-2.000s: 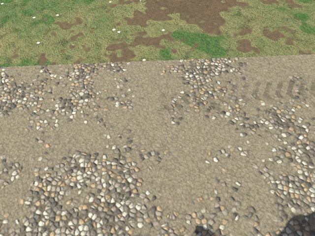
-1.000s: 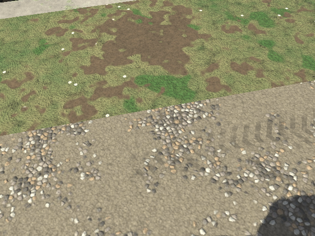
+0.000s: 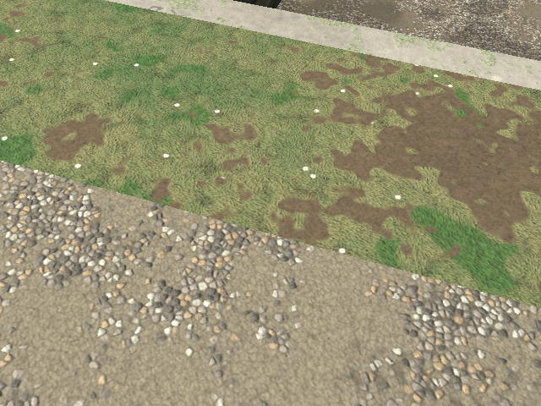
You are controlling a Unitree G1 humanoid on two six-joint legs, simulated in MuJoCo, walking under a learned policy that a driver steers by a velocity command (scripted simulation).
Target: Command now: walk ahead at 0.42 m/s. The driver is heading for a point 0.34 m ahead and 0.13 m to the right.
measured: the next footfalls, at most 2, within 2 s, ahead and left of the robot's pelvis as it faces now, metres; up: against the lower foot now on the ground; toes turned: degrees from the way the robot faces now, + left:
right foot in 0.38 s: +0.36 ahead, -0.13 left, +0.00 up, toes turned -12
left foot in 0.80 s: +0.46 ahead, +0.10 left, +0.00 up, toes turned -13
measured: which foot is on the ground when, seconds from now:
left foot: down 0.00-0.40, up 0.42-0.78, down 0.80-1.00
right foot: up 0.00-0.36, down 0.38-1.00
